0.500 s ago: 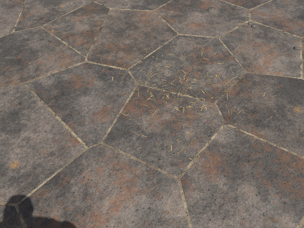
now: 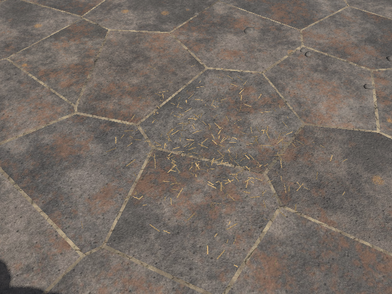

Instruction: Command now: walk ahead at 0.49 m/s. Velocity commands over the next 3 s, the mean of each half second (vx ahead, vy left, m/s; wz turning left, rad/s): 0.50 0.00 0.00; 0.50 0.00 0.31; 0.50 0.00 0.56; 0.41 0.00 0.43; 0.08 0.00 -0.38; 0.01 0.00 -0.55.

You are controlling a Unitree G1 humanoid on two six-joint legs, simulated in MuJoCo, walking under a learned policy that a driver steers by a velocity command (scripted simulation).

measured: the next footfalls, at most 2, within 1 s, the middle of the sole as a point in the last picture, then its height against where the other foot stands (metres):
right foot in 0.30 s outside the picture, level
left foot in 0.88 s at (174, 260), level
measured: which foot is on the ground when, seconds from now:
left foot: down 0.00-0.32, up 0.34-0.86, down 0.88-1.00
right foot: up 0.00-0.28, down 0.30-0.90, up 0.92-1.00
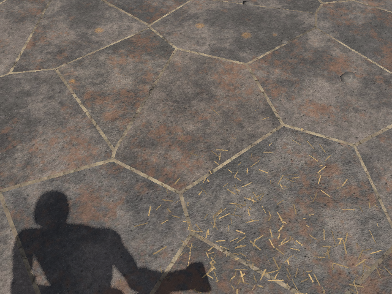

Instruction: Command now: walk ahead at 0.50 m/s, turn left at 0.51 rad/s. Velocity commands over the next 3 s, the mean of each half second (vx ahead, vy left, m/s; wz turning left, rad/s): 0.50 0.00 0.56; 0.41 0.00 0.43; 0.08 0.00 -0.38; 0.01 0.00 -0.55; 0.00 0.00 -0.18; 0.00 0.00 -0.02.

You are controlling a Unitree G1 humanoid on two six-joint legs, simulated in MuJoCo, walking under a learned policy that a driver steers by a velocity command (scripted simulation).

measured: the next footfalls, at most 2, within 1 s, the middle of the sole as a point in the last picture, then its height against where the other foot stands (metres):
right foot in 0.38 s outside the picture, level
left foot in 0.90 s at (129, 263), level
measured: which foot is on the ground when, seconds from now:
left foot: down 0.00-0.40, up 0.42-0.88, down 0.90-1.00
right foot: up 0.00-0.36, down 0.38-0.92, up 0.94-1.00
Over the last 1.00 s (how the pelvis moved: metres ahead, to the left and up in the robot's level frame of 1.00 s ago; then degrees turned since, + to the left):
0.55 0.00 -0.02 13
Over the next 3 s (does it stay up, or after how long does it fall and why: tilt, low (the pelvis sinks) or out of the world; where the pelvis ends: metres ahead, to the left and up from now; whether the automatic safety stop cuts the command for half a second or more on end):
stays up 0.57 0.09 0.01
